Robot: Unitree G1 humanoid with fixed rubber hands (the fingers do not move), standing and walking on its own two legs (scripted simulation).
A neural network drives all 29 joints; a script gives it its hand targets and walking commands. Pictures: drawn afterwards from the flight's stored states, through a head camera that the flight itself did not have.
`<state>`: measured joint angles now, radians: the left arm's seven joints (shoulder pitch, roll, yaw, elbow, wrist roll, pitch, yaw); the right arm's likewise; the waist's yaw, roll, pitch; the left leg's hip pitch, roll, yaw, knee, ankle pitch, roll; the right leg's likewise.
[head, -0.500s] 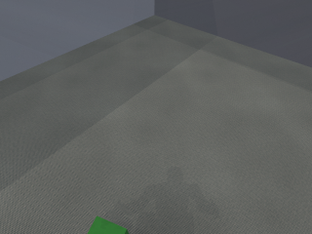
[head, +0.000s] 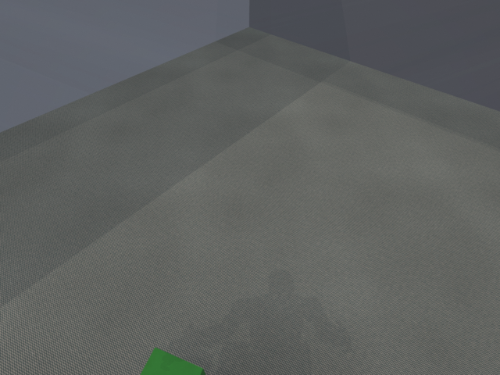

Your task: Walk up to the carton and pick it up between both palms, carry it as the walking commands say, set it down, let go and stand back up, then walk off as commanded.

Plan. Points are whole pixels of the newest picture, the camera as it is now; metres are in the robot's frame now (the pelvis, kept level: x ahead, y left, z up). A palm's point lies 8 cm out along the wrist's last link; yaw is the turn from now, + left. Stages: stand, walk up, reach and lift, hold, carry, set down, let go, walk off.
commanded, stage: stand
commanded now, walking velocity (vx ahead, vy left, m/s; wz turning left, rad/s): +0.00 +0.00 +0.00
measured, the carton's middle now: out of the picture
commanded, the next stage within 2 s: walk off in 0.28 s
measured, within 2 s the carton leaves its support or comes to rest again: neither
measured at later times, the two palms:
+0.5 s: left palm out of the picture +0.09 +0.30 -0.11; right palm out of the picture +0.08 -0.30 -0.12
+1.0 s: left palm out of the picture -0.02 +0.33 -0.17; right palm out of the picture -0.06 -0.23 -0.13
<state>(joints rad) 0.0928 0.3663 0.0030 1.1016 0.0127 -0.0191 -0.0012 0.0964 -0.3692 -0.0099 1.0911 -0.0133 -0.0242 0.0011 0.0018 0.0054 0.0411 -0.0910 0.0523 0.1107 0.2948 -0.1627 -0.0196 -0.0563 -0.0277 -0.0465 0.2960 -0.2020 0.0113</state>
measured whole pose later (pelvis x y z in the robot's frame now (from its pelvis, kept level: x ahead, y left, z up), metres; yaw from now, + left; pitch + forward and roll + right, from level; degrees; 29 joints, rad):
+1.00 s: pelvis -0.12 +0.05 -0.02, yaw +1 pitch -2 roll -2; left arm 0.01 0.33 0.08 1.02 0.01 0.12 0.02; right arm 0.12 -0.25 -0.04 1.00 -0.02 0.08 0.00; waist 0.00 -0.05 0.19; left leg -0.33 0.06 0.05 0.62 -0.28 0.02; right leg -0.51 0.06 0.12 1.17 -0.54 0.03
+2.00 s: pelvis -0.53 +0.07 +0.00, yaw -1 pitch -1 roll -3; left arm 0.14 0.29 0.11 1.02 0.00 0.11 0.02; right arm 0.06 -0.23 -0.06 0.94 -0.01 0.06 -0.03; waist 0.01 -0.01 0.14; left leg -0.29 0.06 0.02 0.43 -0.12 0.01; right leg -0.28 0.07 0.07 1.00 -0.52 0.08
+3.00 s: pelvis -0.96 +0.07 -0.02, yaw -1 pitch -2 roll -1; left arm 0.18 0.23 0.09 0.98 0.01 0.09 0.02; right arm 0.09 -0.26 -0.08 0.96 -0.01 0.09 -0.03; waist 0.01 0.06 0.13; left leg -0.49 0.01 -0.04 0.68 -0.32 -0.03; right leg -0.15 0.00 0.00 0.50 -0.31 0.01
